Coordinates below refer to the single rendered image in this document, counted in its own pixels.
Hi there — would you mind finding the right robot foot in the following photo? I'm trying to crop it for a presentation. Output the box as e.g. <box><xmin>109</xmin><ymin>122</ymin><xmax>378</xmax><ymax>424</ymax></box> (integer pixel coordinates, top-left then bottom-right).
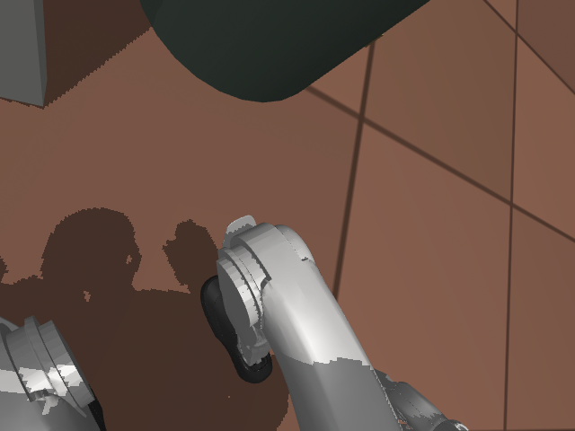
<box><xmin>200</xmin><ymin>275</ymin><xmax>272</xmax><ymax>383</ymax></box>

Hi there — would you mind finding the left robot foot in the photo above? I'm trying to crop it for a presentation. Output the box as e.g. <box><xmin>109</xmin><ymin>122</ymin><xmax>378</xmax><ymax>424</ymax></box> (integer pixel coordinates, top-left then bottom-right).
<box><xmin>88</xmin><ymin>383</ymin><xmax>107</xmax><ymax>431</ymax></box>

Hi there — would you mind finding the right robot hand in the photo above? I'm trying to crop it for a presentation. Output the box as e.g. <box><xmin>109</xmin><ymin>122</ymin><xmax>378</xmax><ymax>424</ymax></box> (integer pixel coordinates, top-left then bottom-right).
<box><xmin>374</xmin><ymin>368</ymin><xmax>448</xmax><ymax>431</ymax></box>

